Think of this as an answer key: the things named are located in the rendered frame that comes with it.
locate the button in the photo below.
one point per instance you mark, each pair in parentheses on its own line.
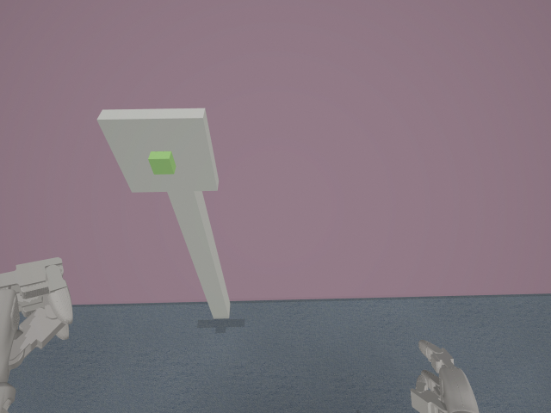
(162,162)

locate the right robot hand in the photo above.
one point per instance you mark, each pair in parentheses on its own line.
(450,392)

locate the panel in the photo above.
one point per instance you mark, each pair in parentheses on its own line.
(132,134)

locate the left robot hand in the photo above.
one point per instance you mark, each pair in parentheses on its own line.
(38,290)

